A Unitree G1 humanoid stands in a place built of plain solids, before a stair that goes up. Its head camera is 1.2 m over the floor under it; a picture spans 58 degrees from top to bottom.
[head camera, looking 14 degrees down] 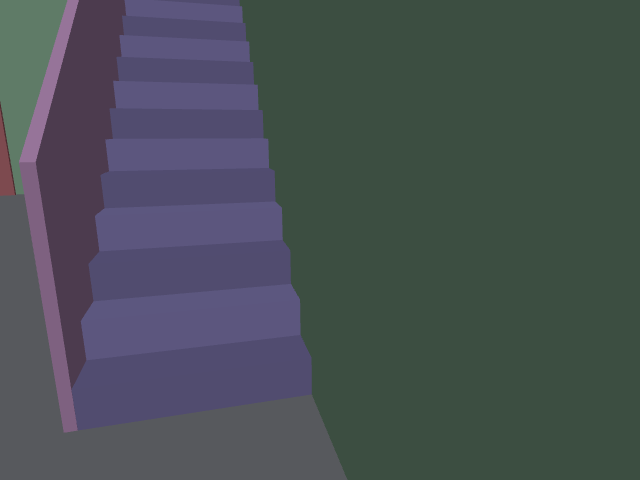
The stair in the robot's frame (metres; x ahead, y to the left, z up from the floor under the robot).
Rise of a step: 0.19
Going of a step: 0.24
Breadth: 1.00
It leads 15 degrees to the left of straight ahead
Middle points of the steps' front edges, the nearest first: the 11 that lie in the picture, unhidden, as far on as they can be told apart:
1.67 0.52 0.19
1.91 0.58 0.39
2.14 0.64 0.58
2.37 0.70 0.77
2.60 0.76 0.97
2.83 0.83 1.16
3.07 0.89 1.35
3.30 0.95 1.54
3.53 1.01 1.74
3.76 1.07 1.93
4.00 1.13 2.12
